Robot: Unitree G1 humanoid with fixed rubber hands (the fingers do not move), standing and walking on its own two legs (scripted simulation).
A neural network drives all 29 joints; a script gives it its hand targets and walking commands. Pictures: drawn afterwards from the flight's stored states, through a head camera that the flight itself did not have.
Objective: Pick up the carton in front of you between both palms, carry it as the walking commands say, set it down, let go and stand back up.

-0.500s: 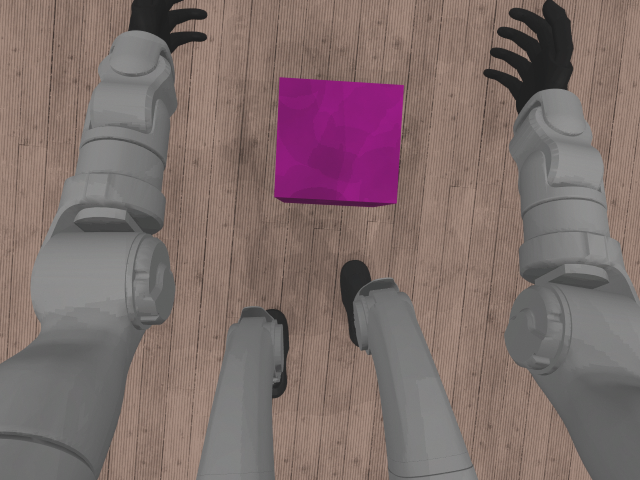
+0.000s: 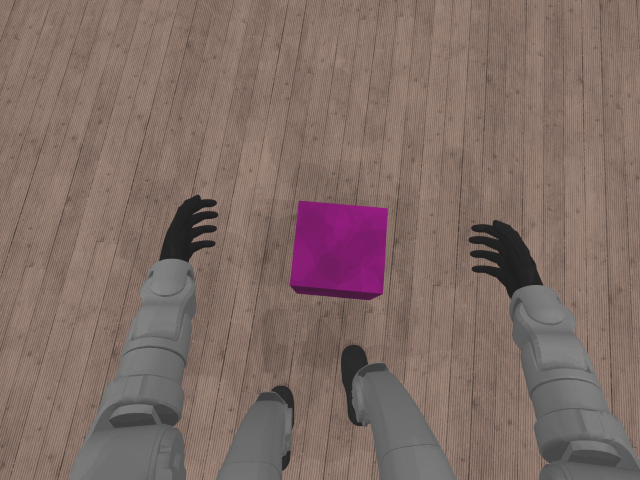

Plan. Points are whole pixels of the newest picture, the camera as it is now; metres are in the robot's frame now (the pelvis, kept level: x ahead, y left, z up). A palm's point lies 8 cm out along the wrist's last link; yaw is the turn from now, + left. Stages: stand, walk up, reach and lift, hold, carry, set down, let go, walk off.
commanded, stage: let go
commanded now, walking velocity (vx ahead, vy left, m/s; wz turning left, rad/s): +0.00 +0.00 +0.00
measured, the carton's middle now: (337, 255) +0.44 -0.05 -0.60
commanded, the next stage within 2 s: stand in 0.92 s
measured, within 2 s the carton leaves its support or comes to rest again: neither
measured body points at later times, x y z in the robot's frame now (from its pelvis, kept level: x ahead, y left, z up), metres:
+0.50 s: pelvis +0.05 +0.04 +0.05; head +0.09 +0.04 +0.49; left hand +0.24 +0.26 -0.03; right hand +0.20 -0.21 -0.03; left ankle -0.03 +0.14 -0.69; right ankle +0.06 -0.08 -0.69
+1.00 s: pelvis +0.06 +0.05 +0.04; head +0.06 +0.04 +0.49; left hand +0.24 +0.27 -0.03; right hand +0.21 -0.21 -0.03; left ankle -0.03 +0.14 -0.69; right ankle +0.06 -0.08 -0.69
